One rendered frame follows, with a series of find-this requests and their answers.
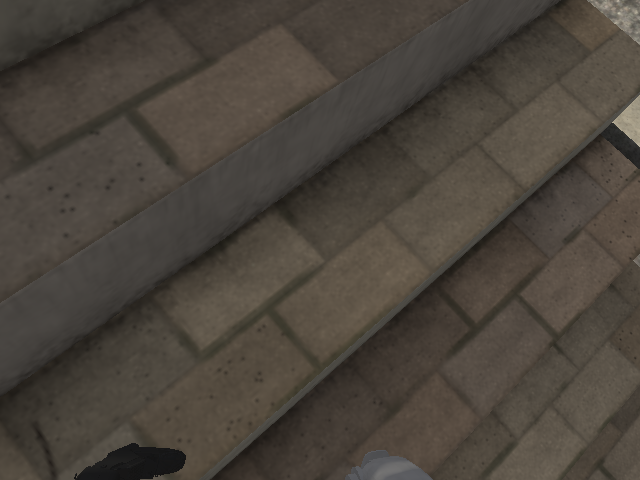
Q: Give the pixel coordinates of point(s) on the robot left hand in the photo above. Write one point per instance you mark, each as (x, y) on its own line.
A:
(132, 462)

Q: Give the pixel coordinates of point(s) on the right robot thigh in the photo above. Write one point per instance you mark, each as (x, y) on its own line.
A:
(388, 468)

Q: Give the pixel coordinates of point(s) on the robot right shin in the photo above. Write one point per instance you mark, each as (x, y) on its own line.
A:
(374, 455)

